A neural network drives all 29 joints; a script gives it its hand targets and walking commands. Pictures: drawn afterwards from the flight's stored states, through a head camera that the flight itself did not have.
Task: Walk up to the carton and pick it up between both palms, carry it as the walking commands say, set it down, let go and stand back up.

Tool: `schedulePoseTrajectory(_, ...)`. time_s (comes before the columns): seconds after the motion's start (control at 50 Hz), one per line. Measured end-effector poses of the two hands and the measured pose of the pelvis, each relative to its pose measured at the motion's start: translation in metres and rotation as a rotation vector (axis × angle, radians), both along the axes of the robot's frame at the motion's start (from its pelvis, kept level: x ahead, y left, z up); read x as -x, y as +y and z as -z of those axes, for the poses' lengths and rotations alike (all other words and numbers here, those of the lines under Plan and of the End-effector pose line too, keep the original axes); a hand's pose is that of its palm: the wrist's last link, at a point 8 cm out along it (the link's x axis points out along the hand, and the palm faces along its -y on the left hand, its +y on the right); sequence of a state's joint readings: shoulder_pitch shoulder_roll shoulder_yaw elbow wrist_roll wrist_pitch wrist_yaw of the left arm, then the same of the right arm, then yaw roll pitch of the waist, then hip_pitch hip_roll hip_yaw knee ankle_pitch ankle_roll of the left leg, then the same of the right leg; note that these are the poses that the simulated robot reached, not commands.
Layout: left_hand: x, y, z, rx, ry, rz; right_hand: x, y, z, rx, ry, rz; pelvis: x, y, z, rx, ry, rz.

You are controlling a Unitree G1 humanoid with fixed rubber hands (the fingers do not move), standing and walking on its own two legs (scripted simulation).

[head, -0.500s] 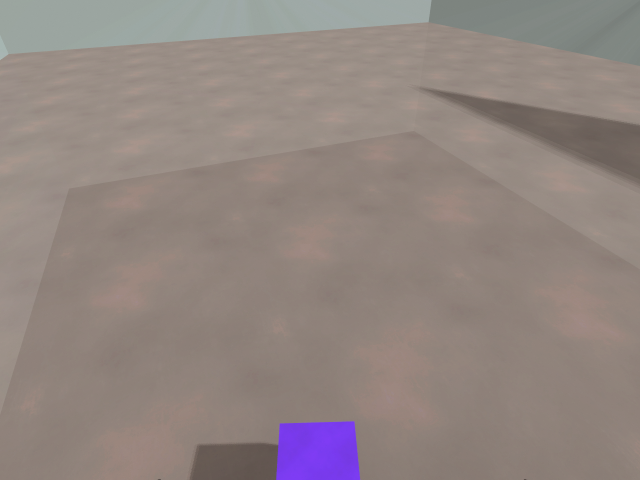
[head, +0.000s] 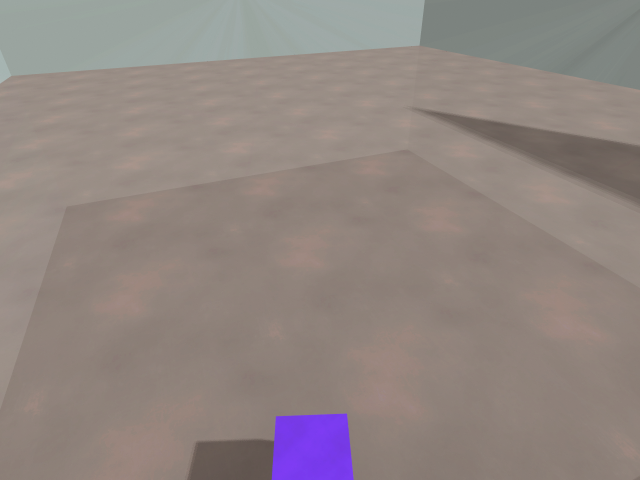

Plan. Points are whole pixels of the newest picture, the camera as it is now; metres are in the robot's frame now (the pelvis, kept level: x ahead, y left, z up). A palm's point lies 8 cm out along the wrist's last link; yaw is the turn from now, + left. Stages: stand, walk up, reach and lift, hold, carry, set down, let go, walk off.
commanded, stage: stand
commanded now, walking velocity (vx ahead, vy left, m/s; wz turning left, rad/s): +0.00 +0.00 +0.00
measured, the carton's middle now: (313, 476) +0.48 +0.05 -0.67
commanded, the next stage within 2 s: none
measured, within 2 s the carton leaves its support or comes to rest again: neither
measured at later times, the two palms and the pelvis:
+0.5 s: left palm out of the picture -0.08 +0.27 -0.13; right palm out of the picture -0.10 -0.27 -0.13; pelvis -0.11 +0.00 -0.01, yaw -2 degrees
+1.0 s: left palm out of the picture -0.25 +0.27 -0.15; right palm out of the picture -0.26 -0.29 -0.14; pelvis -0.28 -0.01 -0.03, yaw -4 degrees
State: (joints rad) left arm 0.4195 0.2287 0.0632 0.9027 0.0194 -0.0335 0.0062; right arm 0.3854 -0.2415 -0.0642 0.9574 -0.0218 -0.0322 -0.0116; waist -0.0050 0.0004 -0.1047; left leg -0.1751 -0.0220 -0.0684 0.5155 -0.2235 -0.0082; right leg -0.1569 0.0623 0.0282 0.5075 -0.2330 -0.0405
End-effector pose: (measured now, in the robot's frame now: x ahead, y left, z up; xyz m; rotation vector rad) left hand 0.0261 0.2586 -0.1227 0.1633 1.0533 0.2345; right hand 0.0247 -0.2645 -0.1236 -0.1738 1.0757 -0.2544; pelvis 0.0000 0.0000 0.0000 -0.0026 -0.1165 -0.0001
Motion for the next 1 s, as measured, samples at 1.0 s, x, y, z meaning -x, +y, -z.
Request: schedulePoseTrajectory(1.0,0.279,0.013,0.028,-0.041,0.046,0.031,0.284,-0.026,0.020,0.032,-0.048,0.054,0.279,-0.009,0.032,0.018,-0.038,0.073)
